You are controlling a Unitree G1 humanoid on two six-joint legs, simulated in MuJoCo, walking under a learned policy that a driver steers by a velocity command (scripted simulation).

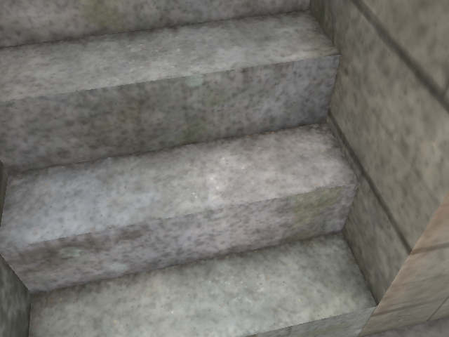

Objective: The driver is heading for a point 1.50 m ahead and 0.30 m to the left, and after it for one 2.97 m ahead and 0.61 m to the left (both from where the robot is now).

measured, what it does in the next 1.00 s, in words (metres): stands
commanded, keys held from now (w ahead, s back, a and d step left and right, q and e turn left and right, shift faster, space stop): no key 1.00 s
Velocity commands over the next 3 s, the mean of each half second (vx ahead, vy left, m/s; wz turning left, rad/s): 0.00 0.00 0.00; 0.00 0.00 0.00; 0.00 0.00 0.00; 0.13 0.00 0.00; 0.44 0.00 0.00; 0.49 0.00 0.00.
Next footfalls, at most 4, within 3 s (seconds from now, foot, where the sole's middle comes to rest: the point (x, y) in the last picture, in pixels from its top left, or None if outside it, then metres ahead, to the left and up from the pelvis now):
2.06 left None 0.16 0.13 -0.78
2.52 right None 0.27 -0.02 -0.78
2.92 left None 0.40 0.25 -0.56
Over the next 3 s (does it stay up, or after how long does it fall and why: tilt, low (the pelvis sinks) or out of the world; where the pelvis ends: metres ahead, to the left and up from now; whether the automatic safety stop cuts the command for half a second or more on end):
stays up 0.33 0.15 0.06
